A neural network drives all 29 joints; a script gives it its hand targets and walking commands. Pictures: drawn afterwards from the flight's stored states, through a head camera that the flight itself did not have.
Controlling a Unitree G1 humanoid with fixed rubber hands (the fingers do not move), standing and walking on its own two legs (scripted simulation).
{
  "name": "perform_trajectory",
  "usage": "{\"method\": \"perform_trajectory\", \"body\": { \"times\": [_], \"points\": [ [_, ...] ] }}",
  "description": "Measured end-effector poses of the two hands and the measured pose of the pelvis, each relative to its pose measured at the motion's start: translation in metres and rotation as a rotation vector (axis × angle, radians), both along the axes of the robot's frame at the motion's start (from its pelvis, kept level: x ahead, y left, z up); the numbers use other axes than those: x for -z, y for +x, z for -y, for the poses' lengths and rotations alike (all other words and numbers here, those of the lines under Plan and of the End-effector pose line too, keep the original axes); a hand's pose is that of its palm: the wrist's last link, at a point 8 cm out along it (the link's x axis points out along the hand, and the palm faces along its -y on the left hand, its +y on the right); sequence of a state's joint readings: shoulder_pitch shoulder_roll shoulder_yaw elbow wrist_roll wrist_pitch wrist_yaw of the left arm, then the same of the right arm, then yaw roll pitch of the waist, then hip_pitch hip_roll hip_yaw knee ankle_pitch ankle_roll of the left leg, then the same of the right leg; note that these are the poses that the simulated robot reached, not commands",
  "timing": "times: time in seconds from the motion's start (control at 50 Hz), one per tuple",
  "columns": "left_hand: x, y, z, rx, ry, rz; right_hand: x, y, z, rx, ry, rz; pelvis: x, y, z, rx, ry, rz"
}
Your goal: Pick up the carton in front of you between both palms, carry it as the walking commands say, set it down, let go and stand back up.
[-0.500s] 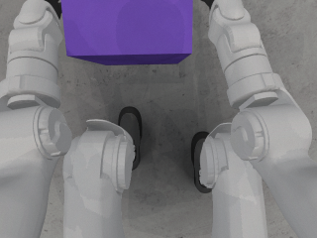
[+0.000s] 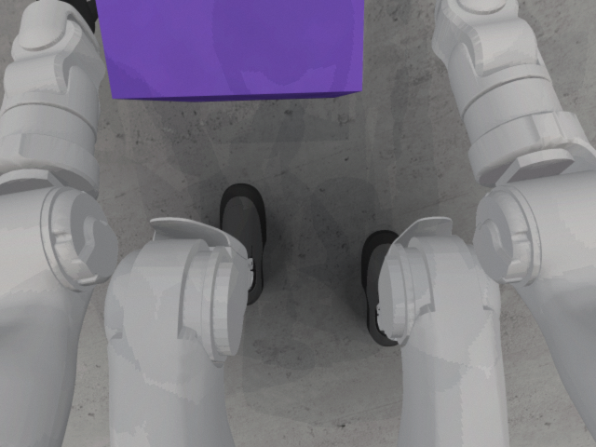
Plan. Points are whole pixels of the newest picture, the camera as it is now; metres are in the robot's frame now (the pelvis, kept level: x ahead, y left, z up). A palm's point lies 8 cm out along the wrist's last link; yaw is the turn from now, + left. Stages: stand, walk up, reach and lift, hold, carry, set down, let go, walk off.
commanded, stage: set down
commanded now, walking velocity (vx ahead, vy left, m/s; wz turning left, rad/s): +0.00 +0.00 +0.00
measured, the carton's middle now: (248, 1) +0.53 +0.12 -0.25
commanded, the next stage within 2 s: let go in 1.16 s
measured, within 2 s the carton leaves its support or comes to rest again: neither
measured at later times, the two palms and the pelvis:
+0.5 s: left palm out of the picture +0.51 +0.30 -0.05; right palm out of the picture +0.58 -0.07 -0.04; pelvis +0.01 +0.00 +0.07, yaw +1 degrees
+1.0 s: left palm out of the picture +0.51 +0.31 +0.09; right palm out of the picture +0.58 -0.08 +0.10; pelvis +0.04 +0.01 +0.19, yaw +2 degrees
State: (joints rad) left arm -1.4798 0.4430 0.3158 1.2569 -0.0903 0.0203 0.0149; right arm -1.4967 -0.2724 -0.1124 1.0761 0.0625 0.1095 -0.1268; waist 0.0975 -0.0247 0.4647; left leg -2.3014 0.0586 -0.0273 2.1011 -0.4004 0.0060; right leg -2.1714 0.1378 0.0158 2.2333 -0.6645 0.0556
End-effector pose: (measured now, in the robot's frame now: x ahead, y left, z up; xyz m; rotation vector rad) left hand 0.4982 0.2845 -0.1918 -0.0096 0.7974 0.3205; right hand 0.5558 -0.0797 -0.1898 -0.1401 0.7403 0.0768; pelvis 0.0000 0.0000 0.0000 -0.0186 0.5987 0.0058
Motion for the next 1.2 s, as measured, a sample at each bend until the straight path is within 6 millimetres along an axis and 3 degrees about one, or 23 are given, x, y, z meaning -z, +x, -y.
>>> {"method": "perform_trajectory", "body": {
  "times": [0.06, 0.14, 0.28, 0.4, 0.5, 0.76, 1.06, 1.2],
  "points": [
    [0.002, 0.002, -0.007, -0.016, 0.011, 0.020, 0.001, 0.004, 0.012, 0.010, -0.003, 0.014, 0.001, 0.002, -0.001, 0.003, -0.003, 0.002],
    [-0.006, 0.009, -0.011, -0.023, 0.006, 0.064, -0.008, 0.009, 0.010, 0.004, 0.013, 0.043, 0.001, 0.003, -0.002, 0.005, -0.004, -0.004],
    [-0.052, 0.017, -0.016, -0.017, 0.006, 0.155, -0.053, 0.017, -0.009, 0.000, 0.016, 0.112, -0.012, 0.005, 0.001, -0.015, -0.010, -0.020],
    [-0.107, 0.014, -0.017, -0.010, -0.002, 0.155, -0.110, 0.020, -0.013, 0.028, 0.002, 0.102, -0.044, 0.007, 0.001, -0.032, -0.024, -0.061],
    [-0.142, 0.013, -0.016, -0.001, 0.002, 0.145, -0.147, 0.022, -0.010, 0.042, -0.001, 0.092, -0.069, 0.012, -0.001, -0.037, -0.034, -0.118],
    [-0.207, 0.016, -0.023, 0.007, 0.021, 0.164, -0.208, 0.022, -0.002, 0.050, 0.000, 0.126, -0.124, 0.022, -0.008, -0.044, -0.038, -0.196],
    [-0.305, 0.012, -0.028, 0.024, 0.010, 0.167, -0.307, 0.023, 0.000, 0.039, 0.001, 0.121, -0.210, 0.041, -0.012, -0.064, -0.039, -0.204],
    [-0.342, 0.010, -0.027, 0.034, 0.016, 0.162, -0.343, 0.019, 0.003, 0.037, -0.004, 0.117, -0.248, 0.048, -0.015, -0.066, -0.036, -0.193]
  ]
}}
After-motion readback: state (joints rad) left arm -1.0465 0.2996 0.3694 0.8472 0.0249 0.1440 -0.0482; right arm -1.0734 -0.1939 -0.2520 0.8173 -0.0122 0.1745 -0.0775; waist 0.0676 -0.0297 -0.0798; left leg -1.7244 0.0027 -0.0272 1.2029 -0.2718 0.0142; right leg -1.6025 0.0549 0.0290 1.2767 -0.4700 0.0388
